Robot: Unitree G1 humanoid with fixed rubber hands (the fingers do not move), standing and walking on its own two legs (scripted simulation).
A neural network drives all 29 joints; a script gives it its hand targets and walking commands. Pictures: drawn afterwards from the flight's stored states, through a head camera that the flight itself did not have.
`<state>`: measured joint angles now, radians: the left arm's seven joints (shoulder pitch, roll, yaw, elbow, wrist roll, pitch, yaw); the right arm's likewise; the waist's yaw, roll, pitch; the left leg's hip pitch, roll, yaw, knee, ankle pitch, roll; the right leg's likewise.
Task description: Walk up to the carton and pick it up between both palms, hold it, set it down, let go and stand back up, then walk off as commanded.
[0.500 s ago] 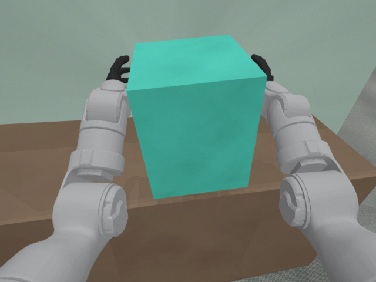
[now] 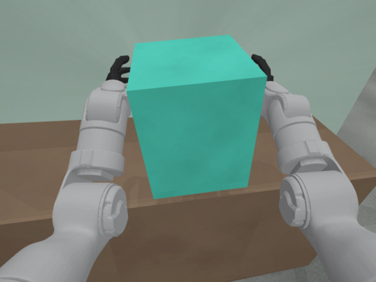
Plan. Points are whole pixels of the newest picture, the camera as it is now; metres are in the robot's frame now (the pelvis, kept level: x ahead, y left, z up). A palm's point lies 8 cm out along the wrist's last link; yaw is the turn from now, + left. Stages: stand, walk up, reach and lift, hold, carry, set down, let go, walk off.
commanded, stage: hold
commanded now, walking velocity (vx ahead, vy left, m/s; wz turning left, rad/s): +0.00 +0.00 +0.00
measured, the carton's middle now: (192, 116) +0.38 -0.01 +0.22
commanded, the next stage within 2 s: set down in 0.82 s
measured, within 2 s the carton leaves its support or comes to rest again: neither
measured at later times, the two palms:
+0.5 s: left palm (116, 90) +0.39 +0.14 +0.27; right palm (262, 91) +0.39 -0.15 +0.28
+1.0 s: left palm (113, 86) +0.40 +0.15 +0.28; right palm (260, 82) +0.40 -0.14 +0.30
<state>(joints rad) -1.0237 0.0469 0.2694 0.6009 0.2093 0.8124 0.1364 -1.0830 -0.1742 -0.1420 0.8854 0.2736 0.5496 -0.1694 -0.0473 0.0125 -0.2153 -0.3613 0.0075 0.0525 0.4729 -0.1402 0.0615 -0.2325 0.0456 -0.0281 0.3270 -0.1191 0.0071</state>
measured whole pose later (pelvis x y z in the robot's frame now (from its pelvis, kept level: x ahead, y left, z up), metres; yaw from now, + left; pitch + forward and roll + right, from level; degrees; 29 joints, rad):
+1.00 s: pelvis +0.00 +0.00 +0.00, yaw +0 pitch +2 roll -3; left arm -1.03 0.05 0.31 0.60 0.21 0.75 0.13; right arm -1.13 -0.16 -0.14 0.92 0.21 0.49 -0.15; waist -0.05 0.02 -0.21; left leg -0.36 0.01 0.05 0.47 -0.14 0.06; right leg -0.23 0.05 -0.03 0.33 -0.12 0.01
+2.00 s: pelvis +0.03 +0.00 +0.00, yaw +1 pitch -3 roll -4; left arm -0.97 0.06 0.33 0.69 0.24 0.50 0.09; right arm -0.98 -0.05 -0.24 0.99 0.01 0.16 -0.13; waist -0.05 -0.02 -0.04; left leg -0.22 0.00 0.05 0.47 -0.20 0.06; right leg -0.06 0.05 -0.03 0.26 -0.14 0.01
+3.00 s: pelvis +0.06 +0.00 +0.00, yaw +0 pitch -1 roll -3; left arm -0.94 0.07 0.35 0.87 0.24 0.29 0.06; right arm -0.94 0.01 -0.37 1.01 -0.16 0.07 -0.13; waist -0.05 -0.03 -0.01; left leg -0.22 0.00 0.05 0.47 -0.23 0.06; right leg -0.06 0.05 -0.03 0.26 -0.18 0.01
